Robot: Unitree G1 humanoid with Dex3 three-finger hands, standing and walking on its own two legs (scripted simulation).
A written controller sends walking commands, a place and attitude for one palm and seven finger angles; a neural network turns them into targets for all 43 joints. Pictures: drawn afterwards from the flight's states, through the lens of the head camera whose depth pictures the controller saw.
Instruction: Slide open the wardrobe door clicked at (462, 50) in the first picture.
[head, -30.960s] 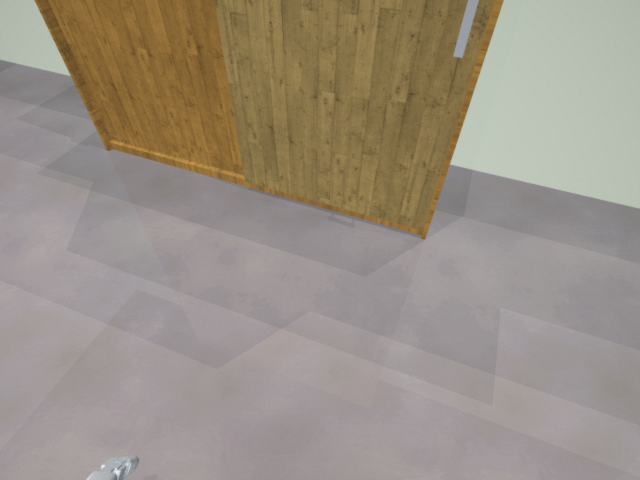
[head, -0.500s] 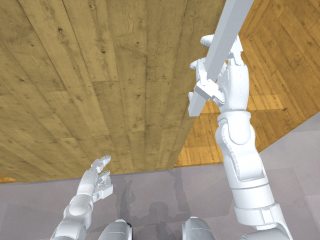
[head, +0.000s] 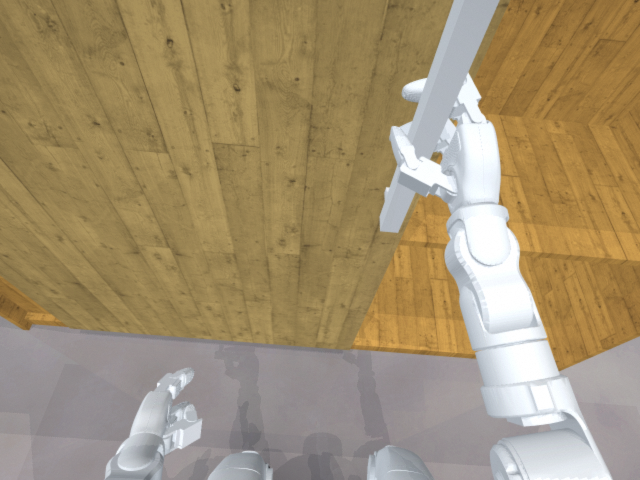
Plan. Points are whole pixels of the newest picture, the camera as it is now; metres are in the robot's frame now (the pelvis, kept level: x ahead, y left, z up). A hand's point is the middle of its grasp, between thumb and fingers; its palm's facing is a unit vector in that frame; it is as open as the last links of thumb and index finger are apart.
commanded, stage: step sideways, sliding the door along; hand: right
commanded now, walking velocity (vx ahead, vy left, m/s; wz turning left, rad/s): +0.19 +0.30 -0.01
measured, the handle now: (422, 118) +0.46 -0.07 +0.20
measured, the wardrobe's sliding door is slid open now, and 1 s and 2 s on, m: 0.67 0.68 0.67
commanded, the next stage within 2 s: stop walking and hold the door there in 0.32 s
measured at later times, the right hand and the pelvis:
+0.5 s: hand (393, 154) +0.41 -0.03 +0.19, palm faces +0.17 +0.98 -0.09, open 6.4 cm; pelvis -0.02 +0.15 +0.01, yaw +0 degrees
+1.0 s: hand (391, 150) +0.41 -0.03 +0.19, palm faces +0.31 +0.94 -0.13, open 6.4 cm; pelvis -0.02 +0.18 +0.00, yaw +2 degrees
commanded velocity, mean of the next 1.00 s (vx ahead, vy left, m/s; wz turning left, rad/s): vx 0.07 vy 0.00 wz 0.00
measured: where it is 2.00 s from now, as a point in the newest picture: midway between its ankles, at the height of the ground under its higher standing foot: outside the picture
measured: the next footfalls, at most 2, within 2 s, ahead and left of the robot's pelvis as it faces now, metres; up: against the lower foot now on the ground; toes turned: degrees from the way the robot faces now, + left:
right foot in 0.18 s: +0.03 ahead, -0.03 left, +0.00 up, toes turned -10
left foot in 0.56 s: +0.04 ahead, +0.31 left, +0.00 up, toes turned +7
